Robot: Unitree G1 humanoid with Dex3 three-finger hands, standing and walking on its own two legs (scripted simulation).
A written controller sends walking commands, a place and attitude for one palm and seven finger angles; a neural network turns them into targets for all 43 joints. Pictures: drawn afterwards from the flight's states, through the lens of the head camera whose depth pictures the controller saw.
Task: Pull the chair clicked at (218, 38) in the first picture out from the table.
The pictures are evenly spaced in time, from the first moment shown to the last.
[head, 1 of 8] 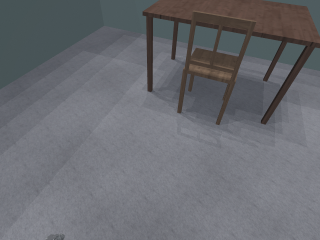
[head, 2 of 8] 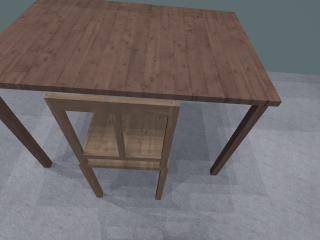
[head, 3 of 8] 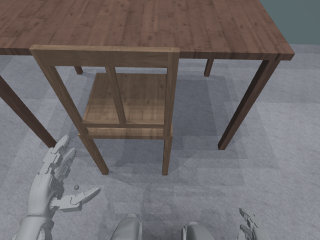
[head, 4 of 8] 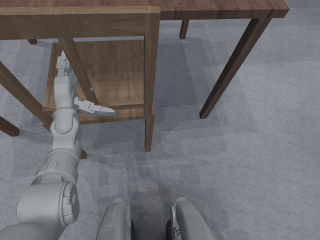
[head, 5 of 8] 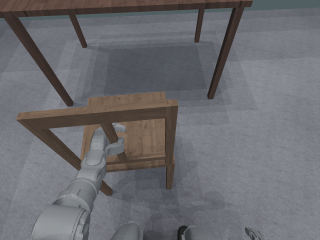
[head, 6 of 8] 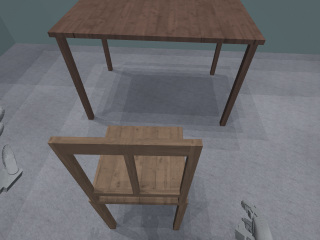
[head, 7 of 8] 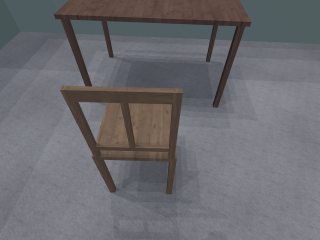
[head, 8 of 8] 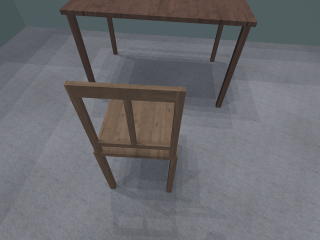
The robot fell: no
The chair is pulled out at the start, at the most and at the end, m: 0.00 0.63 0.63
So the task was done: yes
